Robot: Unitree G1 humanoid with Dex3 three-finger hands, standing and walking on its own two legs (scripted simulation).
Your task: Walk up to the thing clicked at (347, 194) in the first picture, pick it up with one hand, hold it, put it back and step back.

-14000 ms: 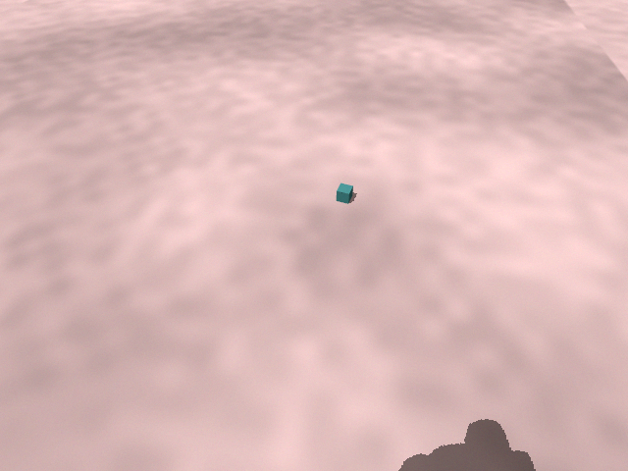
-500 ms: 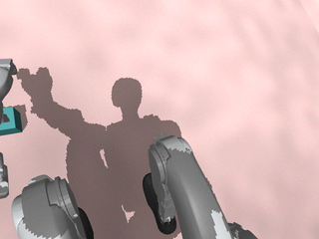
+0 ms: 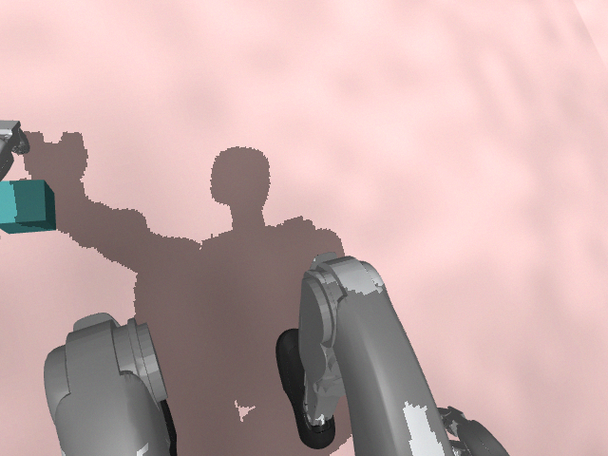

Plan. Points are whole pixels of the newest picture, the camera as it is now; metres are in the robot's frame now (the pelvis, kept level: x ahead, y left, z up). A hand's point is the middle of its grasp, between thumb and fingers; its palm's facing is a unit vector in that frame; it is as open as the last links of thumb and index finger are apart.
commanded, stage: rest palm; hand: left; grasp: from above
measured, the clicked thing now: (26, 207) +0.50 +0.28 -0.29
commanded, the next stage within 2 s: close in 1.38 s
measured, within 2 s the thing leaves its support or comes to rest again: neither
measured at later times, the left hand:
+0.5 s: hand (17, 200) +0.49 +0.27 -0.23, palm faces -0.49 -0.04 -0.87, open 13.3 cm
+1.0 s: hand (17, 209) +0.49 +0.28 -0.25, palm faces -0.47 -0.05 -0.88, open 13.0 cm
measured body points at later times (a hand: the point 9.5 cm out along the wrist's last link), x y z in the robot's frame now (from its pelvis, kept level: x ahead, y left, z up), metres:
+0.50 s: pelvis +0.00 +0.00 -0.02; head +0.28 +0.08 +0.33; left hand +0.51 +0.27 -0.18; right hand +0.01 -0.25 -0.09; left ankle +0.07 +0.12 -0.29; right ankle +0.11 -0.13 -0.29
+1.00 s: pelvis +0.01 +0.00 -0.02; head +0.28 +0.10 +0.32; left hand +0.51 +0.28 -0.20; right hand +0.06 -0.27 -0.08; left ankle +0.07 +0.12 -0.29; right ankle +0.11 -0.13 -0.29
